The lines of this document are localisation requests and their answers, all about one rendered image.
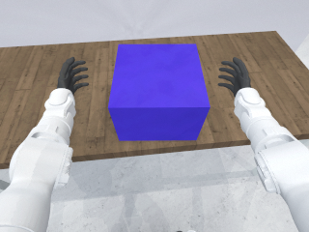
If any left robot upper arm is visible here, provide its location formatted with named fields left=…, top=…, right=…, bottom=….
left=0, top=137, right=73, bottom=232

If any right robot hand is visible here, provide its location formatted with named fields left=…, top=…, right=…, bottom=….
left=217, top=57, right=252, bottom=97

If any left robot hand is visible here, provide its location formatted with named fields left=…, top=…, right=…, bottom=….
left=57, top=57, right=89, bottom=95

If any right robot upper arm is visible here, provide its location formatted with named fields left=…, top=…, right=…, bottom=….
left=254, top=140, right=309, bottom=232

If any robot right forearm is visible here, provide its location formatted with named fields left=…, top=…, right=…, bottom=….
left=234, top=87, right=309, bottom=155

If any robot left forearm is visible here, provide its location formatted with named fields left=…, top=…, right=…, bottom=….
left=9, top=88, right=76, bottom=182

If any table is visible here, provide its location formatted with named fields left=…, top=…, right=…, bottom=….
left=0, top=31, right=309, bottom=193

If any carton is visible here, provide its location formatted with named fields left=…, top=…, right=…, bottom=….
left=108, top=43, right=211, bottom=141

